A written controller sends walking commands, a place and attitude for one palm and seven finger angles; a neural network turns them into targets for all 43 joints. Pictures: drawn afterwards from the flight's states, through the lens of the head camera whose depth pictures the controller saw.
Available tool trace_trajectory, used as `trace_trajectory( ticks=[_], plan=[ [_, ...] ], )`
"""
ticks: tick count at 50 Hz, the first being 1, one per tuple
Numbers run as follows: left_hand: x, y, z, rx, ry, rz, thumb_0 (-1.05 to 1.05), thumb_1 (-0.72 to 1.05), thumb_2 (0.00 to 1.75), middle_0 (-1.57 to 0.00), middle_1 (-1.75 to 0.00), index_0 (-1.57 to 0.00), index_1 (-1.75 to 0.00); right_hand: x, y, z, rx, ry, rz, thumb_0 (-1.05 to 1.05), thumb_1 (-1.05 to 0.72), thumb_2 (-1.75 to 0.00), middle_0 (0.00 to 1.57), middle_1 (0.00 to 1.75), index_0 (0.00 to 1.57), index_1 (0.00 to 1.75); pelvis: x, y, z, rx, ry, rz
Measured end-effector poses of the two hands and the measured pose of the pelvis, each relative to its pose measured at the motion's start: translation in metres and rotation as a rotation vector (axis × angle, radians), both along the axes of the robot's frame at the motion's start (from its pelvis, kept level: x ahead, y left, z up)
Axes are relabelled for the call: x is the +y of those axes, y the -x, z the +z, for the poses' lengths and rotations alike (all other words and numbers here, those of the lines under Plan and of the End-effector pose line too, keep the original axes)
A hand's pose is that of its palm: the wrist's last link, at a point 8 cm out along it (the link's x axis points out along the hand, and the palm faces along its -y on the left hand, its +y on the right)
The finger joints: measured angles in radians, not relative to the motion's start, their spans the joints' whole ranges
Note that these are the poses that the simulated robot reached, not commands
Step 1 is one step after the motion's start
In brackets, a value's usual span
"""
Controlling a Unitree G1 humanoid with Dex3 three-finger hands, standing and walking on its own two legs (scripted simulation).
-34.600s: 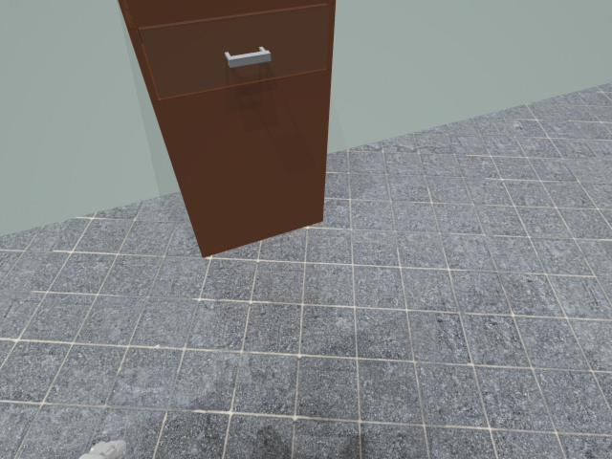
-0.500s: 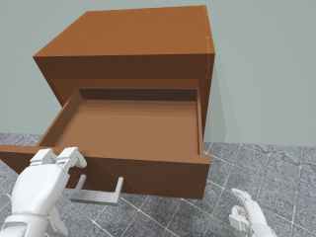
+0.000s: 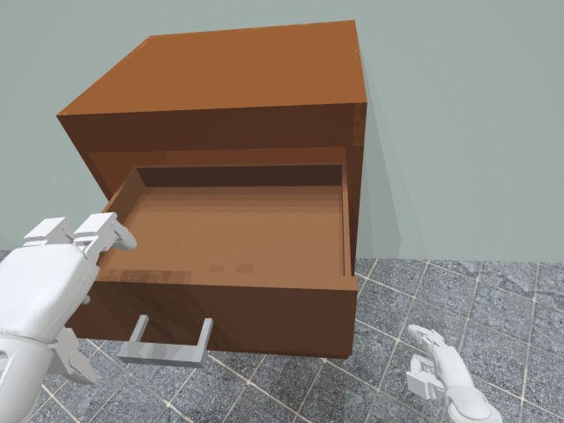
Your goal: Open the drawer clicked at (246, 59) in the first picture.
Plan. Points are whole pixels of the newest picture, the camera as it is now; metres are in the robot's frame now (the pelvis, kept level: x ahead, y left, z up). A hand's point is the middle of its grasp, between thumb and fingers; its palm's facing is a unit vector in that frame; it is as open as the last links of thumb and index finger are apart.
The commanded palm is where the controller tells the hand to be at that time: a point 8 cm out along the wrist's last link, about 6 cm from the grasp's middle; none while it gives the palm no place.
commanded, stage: lift the hand off the handle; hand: left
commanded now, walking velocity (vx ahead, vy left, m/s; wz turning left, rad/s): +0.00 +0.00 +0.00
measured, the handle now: (169, 339) +0.21 +0.20 +0.04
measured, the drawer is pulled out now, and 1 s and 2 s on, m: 0.29 0.29 0.29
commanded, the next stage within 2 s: draw the hand back to the body in 0.04 s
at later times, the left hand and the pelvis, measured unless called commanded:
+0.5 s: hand (78, 303) +0.18 +0.25 +0.17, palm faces +0.10 -0.05 -0.99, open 13.8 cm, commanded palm +0.14 +0.26 +0.23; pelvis +0.00 +0.00 +0.00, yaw +1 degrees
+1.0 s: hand (93, 274) +0.20 +0.22 +0.21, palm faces +0.39 -0.85 -0.36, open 13.1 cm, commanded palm +0.15 +0.28 +0.23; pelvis +0.02 +0.01 +0.00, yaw +1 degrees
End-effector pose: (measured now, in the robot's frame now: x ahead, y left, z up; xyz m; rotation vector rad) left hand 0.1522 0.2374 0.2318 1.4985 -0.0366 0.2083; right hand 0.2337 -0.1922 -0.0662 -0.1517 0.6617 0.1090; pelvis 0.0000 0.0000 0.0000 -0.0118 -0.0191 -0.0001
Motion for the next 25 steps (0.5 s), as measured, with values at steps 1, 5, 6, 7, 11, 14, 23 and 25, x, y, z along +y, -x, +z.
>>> trace_trajectory(
  ticks=[1, 5, 6, 7, 11, 14, 23, 25],
  plan=[
    [0.0, 0.002, 0.0, 0.004, 0.004, -0.002, 0.0, -0.49, 0.3, -0.32, -1.2, -0.32, -1.2, -0.002, 0.0, 0.0, -0.001, 0.002, -0.002, 0.01, -0.91, -0.9, 0.2, 0.3, 0.2, 0.3, -0.001, 0.0, 0.0, 0.0, 0.001, 0.001],
    [0.001, 0.008, -0.005, 0.032, 0.016, -0.003, 0.0, -0.49, 0.3, -0.32, -1.2, -0.32, -1.2, -0.008, 0.001, -0.001, -0.001, 0.023, 0.001, 0.01, -0.91, -0.9, 0.2, 0.3, 0.2, 0.3, -0.004, 0.002, -0.001, 0.003, 0.003, 0.01],
    [0.001, 0.009, -0.007, 0.037, 0.023, -0.004, 0.0, -0.49, 0.3, -0.32, -1.2, -0.32, -1.2, -0.009, 0.002, -0.002, 0.0, 0.026, 0.001, 0.01, -0.91, -0.9, 0.2, 0.3, 0.2, 0.3, -0.004, 0.003, -0.001, 0.003, 0.004, 0.012],
    [0.0, 0.009, -0.008, 0.04, 0.026, -0.007, 0.0, -0.49, 0.3, -0.32, -1.2, -0.32, -1.2, -0.01, 0.002, -0.002, 0.0, 0.032, 0.003, 0.01, -0.91, -0.9, 0.2, 0.3, 0.2, 0.3, -0.005, 0.004, -0.001, 0.004, 0.004, 0.014],
    [0.0, 0.009, -0.012, 0.037, 0.007, -0.027, 0.0, -0.49, 0.3, -0.32, -1.2, -0.32, -1.2, -0.01, 0.006, -0.006, 0.01, 0.046, 0.009, 0.01, -0.91, -0.9, 0.2, 0.29, 0.2, 0.3, -0.007, 0.005, -0.002, 0.004, 0.005, 0.02],
    [0.005, 0.005, -0.009, 0.024, -0.027, -0.026, 0.0, -0.49, 0.3, -0.32, -1.2, -0.32, -1.2, -0.009, 0.009, -0.009, 0.021, 0.045, 0.01, 0.01, -0.91, -0.9, 0.2, 0.29, 0.2, 0.3, -0.009, 0.004, -0.002, 0.002, 0.007, 0.022],
    [0.017, -0.006, -0.009, 0.047, -0.005, -0.011, 0.0, -0.49, 0.3, -0.32, -1.2, -0.32, -1.2, -0.006, 0.013, -0.012, 0.023, 0.022, -0.012, 0.01, -0.91, -0.9, 0.2, 0.3, 0.2, 0.3, -0.005, 0.001, -0.003, 0.011, 0.008, 0.016],
    [0.016, -0.005, -0.011, 0.064, -0.007, -0.024, 0.0, -0.49, 0.3, -0.32, -1.2, -0.32, -1.2, -0.007, 0.013, -0.012, 0.024, 0.027, -0.016, 0.01, -0.91, -0.9, 0.2, 0.3, 0.2, 0.3, -0.003, 0.0, -0.003, 0.016, 0.009, 0.014]
  ],
)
